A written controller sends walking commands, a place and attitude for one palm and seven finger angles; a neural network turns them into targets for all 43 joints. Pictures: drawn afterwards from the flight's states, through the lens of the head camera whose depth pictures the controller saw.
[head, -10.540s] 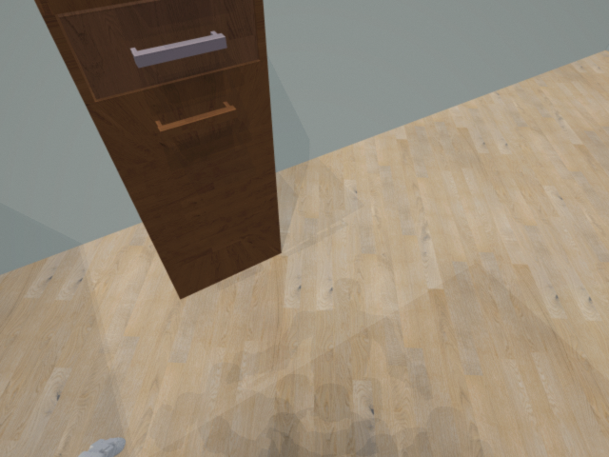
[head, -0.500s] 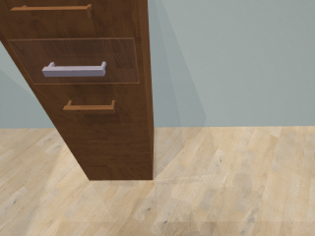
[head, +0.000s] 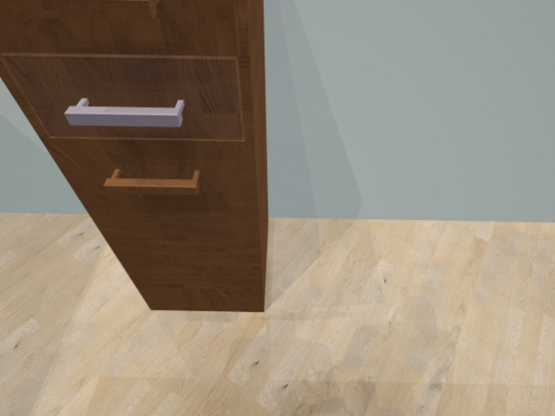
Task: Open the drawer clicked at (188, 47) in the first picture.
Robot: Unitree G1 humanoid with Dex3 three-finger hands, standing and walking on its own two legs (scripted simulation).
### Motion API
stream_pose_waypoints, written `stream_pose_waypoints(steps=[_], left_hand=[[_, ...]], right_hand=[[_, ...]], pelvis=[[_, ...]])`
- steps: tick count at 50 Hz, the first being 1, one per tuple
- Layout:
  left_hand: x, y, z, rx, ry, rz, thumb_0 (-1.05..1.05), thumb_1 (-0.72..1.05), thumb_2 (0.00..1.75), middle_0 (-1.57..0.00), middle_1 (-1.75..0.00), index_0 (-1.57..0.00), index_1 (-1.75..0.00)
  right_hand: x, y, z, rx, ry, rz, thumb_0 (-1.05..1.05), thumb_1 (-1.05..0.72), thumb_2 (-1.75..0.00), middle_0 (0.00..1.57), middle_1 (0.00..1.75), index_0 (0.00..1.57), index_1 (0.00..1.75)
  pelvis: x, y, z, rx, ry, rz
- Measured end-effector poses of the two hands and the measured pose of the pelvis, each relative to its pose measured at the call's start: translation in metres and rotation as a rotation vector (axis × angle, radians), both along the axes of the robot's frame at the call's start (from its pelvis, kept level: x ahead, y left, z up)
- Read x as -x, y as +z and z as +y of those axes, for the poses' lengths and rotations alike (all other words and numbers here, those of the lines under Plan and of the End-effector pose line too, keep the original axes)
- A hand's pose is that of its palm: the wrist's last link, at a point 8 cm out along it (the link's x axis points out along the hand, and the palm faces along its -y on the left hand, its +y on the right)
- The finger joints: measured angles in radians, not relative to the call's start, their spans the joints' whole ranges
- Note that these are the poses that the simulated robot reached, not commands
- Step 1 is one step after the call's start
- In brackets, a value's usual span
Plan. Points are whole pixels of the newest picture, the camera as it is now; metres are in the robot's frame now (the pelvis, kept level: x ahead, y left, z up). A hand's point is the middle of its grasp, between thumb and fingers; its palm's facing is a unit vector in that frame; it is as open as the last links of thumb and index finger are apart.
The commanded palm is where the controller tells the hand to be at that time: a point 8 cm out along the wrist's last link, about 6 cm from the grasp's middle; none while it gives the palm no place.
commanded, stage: shuffle to correct the standing spot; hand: left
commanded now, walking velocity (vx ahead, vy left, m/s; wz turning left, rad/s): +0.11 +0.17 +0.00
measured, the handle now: (128, 110) +0.57 +0.31 +0.14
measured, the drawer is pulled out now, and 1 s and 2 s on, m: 0.00 0.00 0.00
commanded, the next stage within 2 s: come to a stop and stand still in 0.20 s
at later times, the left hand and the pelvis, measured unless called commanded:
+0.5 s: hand out of the picture +0.15 +0.20 -0.16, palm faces +0.03 -0.97 -0.23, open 7.4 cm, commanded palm none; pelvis +0.06 +0.02 +0.00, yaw +1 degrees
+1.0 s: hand out of the picture +0.05 +0.23 -0.18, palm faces +0.12 -0.97 -0.23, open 7.4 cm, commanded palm none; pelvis +0.04 +0.03 +0.00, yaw +2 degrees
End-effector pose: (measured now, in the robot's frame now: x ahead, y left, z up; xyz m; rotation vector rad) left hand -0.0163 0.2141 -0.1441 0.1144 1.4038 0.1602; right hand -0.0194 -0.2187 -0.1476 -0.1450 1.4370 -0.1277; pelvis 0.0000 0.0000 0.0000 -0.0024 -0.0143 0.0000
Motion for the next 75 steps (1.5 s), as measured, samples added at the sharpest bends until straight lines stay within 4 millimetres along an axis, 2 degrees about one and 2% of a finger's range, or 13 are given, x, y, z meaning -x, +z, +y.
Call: stream_pose_waypoints(steps=[7,10,16,21,25,28,32,37,45,52,62,69,75], left_hand=[[0.005,-0.011,0.019,0.012,0.052,0.037,0.01,0.91,0.90,-0.20,-0.30,-0.20,-0.30],[-0.004,-0.010,0.029,0.004,0.035,0.067,0.01,0.91,0.90,-0.20,-0.30,-0.20,-0.30],[-0.058,0.002,0.044,-0.029,0.001,-0.007,0.01,0.91,0.90,-0.20,-0.30,-0.20,-0.30],[-0.116,0.011,0.041,-0.051,-0.034,-0.109,0.01,0.91,0.90,-0.20,-0.30,-0.20,-0.30],[-0.157,0.014,0.029,-0.068,-0.055,-0.199,0.01,0.91,0.90,-0.20,-0.30,-0.20,-0.30],[-0.169,0.017,0.020,-0.080,-0.060,-0.247,0.01,0.91,0.90,-0.20,-0.30,-0.20,-0.30],[-0.158,0.020,0.012,-0.078,-0.043,-0.235,0.00,0.91,0.90,-0.20,-0.30,-0.20,-0.30],[-0.136,0.024,0.022,-0.092,-0.017,-0.199,-0.01,0.94,0.90,-0.20,-0.30,-0.20,-0.30],[-0.082,0.015,0.049,-0.081,0.028,-0.123,0.00,0.92,0.90,-0.20,-0.30,-0.20,-0.30],[-0.046,0.001,0.064,-0.053,0.066,-0.053,0.01,0.91,0.90,-0.20,-0.30,-0.20,-0.30],[-0.016,0.010,0.028,-0.024,0.038,0.013,0.01,0.91,0.90,-0.20,-0.30,-0.20,-0.30],[-0.013,0.007,0.006,0.019,0.026,0.014,0.01,0.91,0.90,-0.20,-0.30,-0.20,-0.30],[-0.016,0.003,0.003,0.026,0.023,0.008,0.02,0.92,0.90,-0.20,-0.30,-0.20,-0.30]], right_hand=[[-0.022,0.006,0.008,0.041,0.018,-0.007,0.00,-0.91,-0.90,0.19,0.30,0.20,0.30],[-0.029,0.007,0.015,0.049,0.011,-0.032,0.00,-0.91,-0.90,0.19,0.30,0.20,0.30],[-0.024,0.006,0.034,0.008,-0.007,0.007,0.00,-0.91,-0.90,0.19,0.30,0.20,0.30],[-0.022,0.001,0.043,-0.035,-0.020,0.054,0.00,-0.91,-0.90,0.20,0.30,0.20,0.30],[-0.029,-0.009,0.037,-0.062,-0.033,0.080,0.00,-0.90,-0.90,0.20,0.30,0.20,0.30],[-0.045,-0.015,0.024,-0.059,-0.045,0.069,0.00,-0.90,-0.90,0.20,0.30,0.20,0.30],[-0.079,-0.009,0.005,-0.028,-0.041,0.002,0.00,-0.91,-0.90,0.20,0.30,0.20,0.30],[-0.119,0.002,-0.008,-0.006,-0.011,-0.107,0.00,-0.91,-0.90,0.19,0.30,0.20,0.30],[-0.143,0.017,0.001,0.031,0.049,-0.213,0.00,-0.91,-0.90,0.19,0.30,0.20,0.30],[-0.112,0.015,0.030,0.037,0.061,-0.192,0.00,-0.91,-0.90,0.19,0.30,0.20,0.30],[-0.075,-0.004,0.025,-0.013,0.022,-0.108,0.00,-0.94,-0.90,0.20,0.30,0.20,0.30],[-0.051,0.001,0.021,-0.017,-0.002,-0.064,0.00,-0.92,-0.90,0.20,0.30,0.20,0.30],[-0.031,0.004,0.023,-0.015,-0.010,-0.013,0.00,-0.91,-0.90,0.19,0.30,0.20,0.30]], pelvis=[[-0.015,-0.005,0.016,-0.002,0.012,0.011],[-0.022,-0.004,0.024,-0.006,-0.001,0.016],[-0.035,0.001,0.030,-0.010,0.003,0.024],[-0.048,0.002,0.026,-0.026,0.012,0.028],[-0.061,-0.004,0.016,-0.040,0.019,0.020],[-0.068,-0.007,0.009,-0.035,0.027,0.010],[-0.067,0.000,0.002,-0.048,0.034,-0.001],[-0.059,0.005,0.000,-0.051,0.032,0.006],[-0.045,0.005,0.018,-0.043,0.026,0.006],[-0.037,0.000,0.034,-0.028,0.031,-0.005],[-0.027,0.002,0.028,-0.038,0.015,0.010],[-0.025,0.005,0.019,-0.023,0.019,-0.008],[-0.023,0.006,0.014,-0.014,0.020,-0.013]])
